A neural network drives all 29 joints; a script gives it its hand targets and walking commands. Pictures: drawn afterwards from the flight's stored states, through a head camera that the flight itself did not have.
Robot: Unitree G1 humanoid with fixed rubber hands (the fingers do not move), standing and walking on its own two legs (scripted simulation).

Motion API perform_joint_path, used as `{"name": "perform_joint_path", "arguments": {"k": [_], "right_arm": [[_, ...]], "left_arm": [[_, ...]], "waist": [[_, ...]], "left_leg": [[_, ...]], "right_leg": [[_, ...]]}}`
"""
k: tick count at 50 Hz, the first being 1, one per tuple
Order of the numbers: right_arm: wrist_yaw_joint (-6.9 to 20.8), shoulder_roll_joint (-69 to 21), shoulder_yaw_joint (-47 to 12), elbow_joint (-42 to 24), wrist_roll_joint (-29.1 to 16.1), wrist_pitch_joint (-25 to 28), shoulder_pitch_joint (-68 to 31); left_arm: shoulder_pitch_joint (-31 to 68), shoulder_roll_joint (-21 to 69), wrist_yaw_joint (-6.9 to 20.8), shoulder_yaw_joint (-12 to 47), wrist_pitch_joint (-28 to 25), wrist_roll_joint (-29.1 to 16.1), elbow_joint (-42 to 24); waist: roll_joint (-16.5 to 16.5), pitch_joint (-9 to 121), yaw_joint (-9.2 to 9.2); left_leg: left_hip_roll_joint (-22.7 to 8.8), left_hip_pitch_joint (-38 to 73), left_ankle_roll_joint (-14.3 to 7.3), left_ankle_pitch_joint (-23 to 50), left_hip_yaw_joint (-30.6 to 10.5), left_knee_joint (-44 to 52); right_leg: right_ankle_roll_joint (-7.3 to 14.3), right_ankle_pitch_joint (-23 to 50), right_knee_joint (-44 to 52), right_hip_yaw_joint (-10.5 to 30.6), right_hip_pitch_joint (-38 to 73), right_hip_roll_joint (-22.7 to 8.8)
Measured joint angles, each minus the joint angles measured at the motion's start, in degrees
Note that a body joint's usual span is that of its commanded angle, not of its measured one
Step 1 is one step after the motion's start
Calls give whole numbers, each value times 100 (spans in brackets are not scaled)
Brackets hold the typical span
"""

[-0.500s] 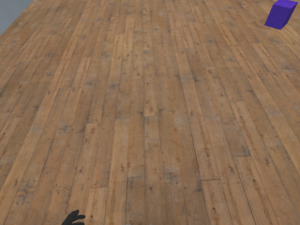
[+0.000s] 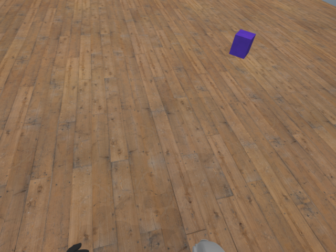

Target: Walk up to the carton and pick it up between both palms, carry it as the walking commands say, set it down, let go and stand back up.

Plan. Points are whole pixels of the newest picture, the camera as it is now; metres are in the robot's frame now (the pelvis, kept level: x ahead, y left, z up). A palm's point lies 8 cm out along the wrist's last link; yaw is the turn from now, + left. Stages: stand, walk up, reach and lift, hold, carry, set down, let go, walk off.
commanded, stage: walk up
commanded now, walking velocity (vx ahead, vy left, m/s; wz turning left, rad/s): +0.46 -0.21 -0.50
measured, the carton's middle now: (242, 44) +2.55 -0.97 -0.65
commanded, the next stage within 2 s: none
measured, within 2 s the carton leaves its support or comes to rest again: neither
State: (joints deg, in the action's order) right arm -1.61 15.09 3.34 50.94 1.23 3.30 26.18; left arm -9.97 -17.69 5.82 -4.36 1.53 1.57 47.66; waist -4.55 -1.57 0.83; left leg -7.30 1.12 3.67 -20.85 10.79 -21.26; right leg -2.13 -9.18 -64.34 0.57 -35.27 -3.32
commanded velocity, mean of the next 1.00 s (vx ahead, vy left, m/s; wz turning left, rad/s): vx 0.50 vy -0.11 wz -0.27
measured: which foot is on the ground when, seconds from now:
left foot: down 0.00-0.18, up 0.20-0.74, down 0.76-1.00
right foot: up 0.00-0.16, down 0.18-0.76, up 0.78-1.00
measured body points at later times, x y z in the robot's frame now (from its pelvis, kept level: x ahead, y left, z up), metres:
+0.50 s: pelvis +0.25 -0.13 +0.01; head +0.27 -0.15 +0.46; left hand +0.27 +0.13 -0.12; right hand +0.36 -0.39 -0.12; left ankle +0.37 +0.03 -0.66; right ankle +0.22 -0.19 -0.74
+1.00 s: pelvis +0.51 -0.16 +0.01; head +0.53 -0.15 +0.46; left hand +0.66 +0.07 -0.14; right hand +0.43 -0.43 -0.12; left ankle +0.53 -0.03 -0.74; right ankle +0.50 -0.33 -0.67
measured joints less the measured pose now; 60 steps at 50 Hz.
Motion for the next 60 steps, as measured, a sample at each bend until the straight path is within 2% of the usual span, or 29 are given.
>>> {"name": "perform_joint_path", "arguments": {"k": [5, 7, 9, 10, 11, 13, 14, 16, 18, 23, 28, 34, 37, 38, 39, 41, 42, 43, 45, 48, 51, 54, 58, 59, 60], "right_arm": [[38, -127, -17, 127, 2, -27, 371], [45, -132, -16, 150, 12, -44, 464], [64, -105, -7, 195, 8, -92, 522], [86, -89, -7, 212, 8, -123, 462], [111, -93, -26, 186, 1, -143, 317], [125, -113, -66, -14, -8, -119, -91], [123, -119, -65, -123, -11, -75, -315], [130, -114, -48, -292, -2, -32, -737], [182, -91, -45, -401, 18, -67, -1088], [323, -96, -38, -457, 41, -237, -1704], [390, -194, -45, -456, -10, -335, -2164], [370, -322, -93, -478, -51, -292, -2586], [308, -366, -131, -500, -42, -189, -2700], [261, -368, -140, -479, 7, -125, -2702], [196, -394, -126, -417, 68, -65, -2676], [117, -354, -100, -249, 89, -21, -2415], [94, -306, -78, -131, 92, -12, -2207], [81, -256, -53, -1, 91, -3, -1979], [81, -165, -14, 247, 57, 22, -1505], [123, -81, 1, 507, 13, 51, -847], [140, -60, 4, 629, 24, 53, -377], [148, -70, 33, 653, 58, 31, -93], [176, -41, 77, 630, 81, -9, 98], [198, -40, 67, 608, 103, -22, 154], [214, -23, 63, 592, 124, -38, 128]], "left_arm": [[572, 180, 72, 68, -29, -71, -115], [755, 242, 41, 72, -76, -72, -143], [848, 271, -30, 65, -149, -65, -141], [860, 280, -81, 43, -196, -34, -107], [823, 263, -139, 28, -237, -2, -86], [583, 225, -255, 51, -300, -26, -30], [406, 233, -314, 67, -338, -38, 37], [11, 299, -408, 105, -397, -38, 172], [-369, 388, -461, 136, -451, -26, 277], [-1115, 542, -514, 184, -574, -3, 455], [-1553, 692, -537, 216, -579, -56, 638], [-1825, 790, -573, 223, -586, -91, 847], [-1976, 764, -599, 205, -566, -121, 989], [-2033, 758, -603, 190, -551, -140, 1049], [-1963, 716, -608, 173, -524, -155, 1109], [-1750, 628, -615, 127, -487, -147, 1127], [-1627, 573, -607, 99, -480, -110, 1108], [-1491, 509, -581, 73, -468, -74, 1066], [-1169, 373, -490, 26, -402, -16, 927], [-628, 228, -334, 8, -278, 19, 677], [-107, 185, -201, 43, -197, -3, 471], [316, 215, -105, 63, -182, -44, 357], [632, 318, -83, 95, -286, -49, 320], [660, 322, -112, 104, -356, -26, 323], [693, 362, -167, 90, -439, 26, 365]], "waist": [[72, -218, 296], [146, -221, 387], [232, -176, 404], [301, -195, 369], [302, -214, 339], [273, -256, 330], [292, -265, 301], [373, -258, 182], [466, -245, 27], [567, -198, -319], [567, -205, -504], [495, -114, -711], [421, -34, -771], [410, 2, -758], [305, -22, -704], [192, -27, -629], [173, -13, -569], [160, -3, -498], [147, -4, -343], [186, -48, -139], [240, -131, 56], [265, -188, 243], [362, -114, 386], [363, -57, 387], [447, -52, 343]], "left_leg": [[-282, 562, 332, -240, 285, 277], [-410, 689, 491, -432, 378, 216], [-600, 633, 524, -714, 387, -303], [-768, 417, 444, -798, 286, -988], [-747, -29, 292, -834, -78, -2058], [-416, -1066, -44, -920, -773, -4143], [-279, -1502, -147, -788, -937, -4789], [-99, -2185, -247, -375, -1033, -5244], [-6, -2690, -251, 20, -992, -5067], [17, -3482, -100, 890, -756, -3923], [52, -3669, -34, 1568, -719, -2650], [248, -3242, -53, 1594, -589, -1475], [401, -2687, -152, 1300, -419, -850], [405, -2478, -248, 1425, -382, -689], [437, -2500, -351, 1417, -324, -862], [406, -2401, -456, 1082, -215, -1081], [379, -2248, -459, 952, -190, -1043], [356, -2061, -442, 873, -178, -945], [319, -1663, -345, 838, -183, -668], [241, -1156, -278, 793, -236, -294], [133, -778, -161, 698, -271, -72], [47, -462, 1, 536, -275, 54], [-110, -160, 230, 168, -287, 7], [-149, -244, 172, -67, -308, -310], [-257, -501, 19, -355, -388, -973]], "right_leg": [[142, 18, 1884, -261, 6, -48], [252, -217, 2396, -396, 163, 50], [408, -256, 2800, -512, 442, 222], [480, 103, 2747, -531, 455, 338], [533, 75, 2514, -504, 382, 404], [596, -250, 2394, -431, 476, 475], [620, -333, 2512, -402, 636, 524], [599, -296, 2911, -333, 1064, 606], [649, -270, 3344, -244, 1541, 665], [701, -286, 4177, -32, 2557, 682], [697, -490, 4645, 107, 3305, 668], [647, -942, 4897, 263, 3878, 671], [582, -1423, 4536, 370, 3945, 657], [549, -1676, 3970, 393, 3755, 685], [473, -1837, 2991, 407, 3359, 670], [378, -1779, 841, 348, 2394, 652], [347, -1593, 96, 271, 1997, 603], [317, -1370, -397, 189, 1658, 514], [236, -964, -772, 45, 1123, 268], [113, -476, -170, -69, 629, -44], [48, -77, 1210, -129, 500, -211], [38, 153, 2385, -196, 600, -265], [74, 147, 3240, -446, 1021, -244], [121, 29, 3429, -521, 1212, -246], [169, 102, 3312, -576, 1186, -186]]}}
